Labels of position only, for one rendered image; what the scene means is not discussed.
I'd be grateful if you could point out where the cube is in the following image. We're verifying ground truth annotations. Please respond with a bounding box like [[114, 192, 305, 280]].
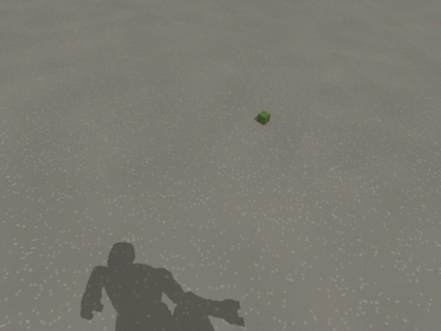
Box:
[[257, 111, 271, 125]]

